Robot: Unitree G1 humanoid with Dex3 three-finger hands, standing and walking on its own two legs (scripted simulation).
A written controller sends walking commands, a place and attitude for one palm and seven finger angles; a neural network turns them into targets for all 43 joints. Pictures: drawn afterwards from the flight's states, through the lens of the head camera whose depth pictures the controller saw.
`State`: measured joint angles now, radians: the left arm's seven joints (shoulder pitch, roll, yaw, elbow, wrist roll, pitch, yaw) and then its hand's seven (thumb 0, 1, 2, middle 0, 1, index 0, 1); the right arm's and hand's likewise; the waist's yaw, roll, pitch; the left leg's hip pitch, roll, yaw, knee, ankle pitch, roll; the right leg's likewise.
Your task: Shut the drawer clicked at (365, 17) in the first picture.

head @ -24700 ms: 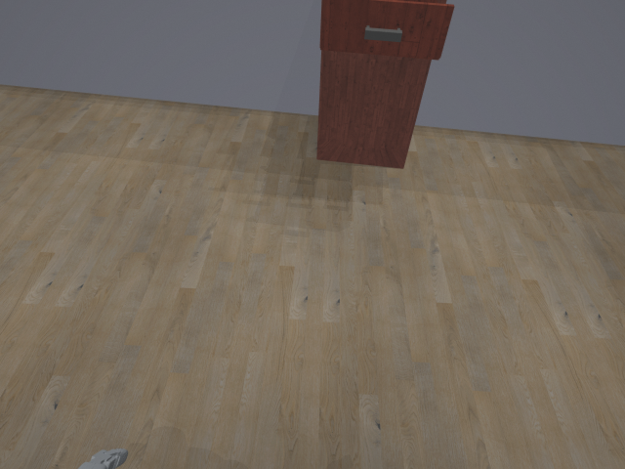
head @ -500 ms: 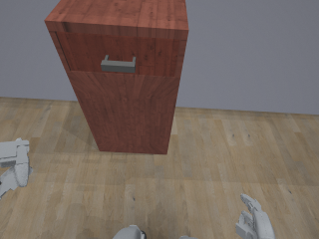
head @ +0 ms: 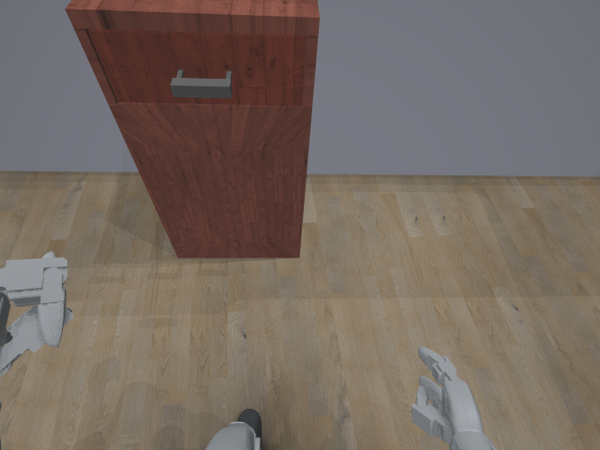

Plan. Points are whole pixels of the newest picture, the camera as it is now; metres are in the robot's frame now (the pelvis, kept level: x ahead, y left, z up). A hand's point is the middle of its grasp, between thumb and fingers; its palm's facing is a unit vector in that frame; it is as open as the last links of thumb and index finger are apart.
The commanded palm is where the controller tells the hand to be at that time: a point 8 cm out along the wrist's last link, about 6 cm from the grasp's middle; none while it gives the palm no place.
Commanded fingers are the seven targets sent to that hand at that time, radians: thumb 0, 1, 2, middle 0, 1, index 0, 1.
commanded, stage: stop stepping back and stand still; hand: left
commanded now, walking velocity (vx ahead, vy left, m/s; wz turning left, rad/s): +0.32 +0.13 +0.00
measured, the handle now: (203, 81) +0.78 +0.25 +0.02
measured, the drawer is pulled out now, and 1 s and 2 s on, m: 0.00 0.00 0.00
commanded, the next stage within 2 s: let the arm hang, fingers relaxed in 0.72 s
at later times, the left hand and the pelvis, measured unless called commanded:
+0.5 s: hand out of the picture +0.12 +0.25 +0.18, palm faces +0.40 -0.80 -0.45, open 3.3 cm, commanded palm +0.07 +0.29 +0.18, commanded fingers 0.00 0.90 0.90 -1.40 -1.60 -1.40 -1.60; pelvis -0.05 +0.00 +0.01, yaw +2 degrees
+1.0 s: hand (123, 437) +0.14 +0.24 -0.08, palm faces +0.09 -0.94 -0.34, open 3.1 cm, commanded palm none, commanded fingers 0.00 0.90 0.90 -1.00 -1.17 -1.00 -1.17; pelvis -0.03 +0.02 -0.01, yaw +4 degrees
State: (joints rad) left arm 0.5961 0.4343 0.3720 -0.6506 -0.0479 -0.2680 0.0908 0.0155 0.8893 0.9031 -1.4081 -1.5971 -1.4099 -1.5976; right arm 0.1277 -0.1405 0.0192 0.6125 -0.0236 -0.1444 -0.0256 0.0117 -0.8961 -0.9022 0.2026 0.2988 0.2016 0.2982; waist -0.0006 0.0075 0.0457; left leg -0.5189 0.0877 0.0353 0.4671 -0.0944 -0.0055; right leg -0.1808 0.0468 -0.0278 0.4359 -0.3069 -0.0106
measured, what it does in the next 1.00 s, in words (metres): steps on the spot: left foot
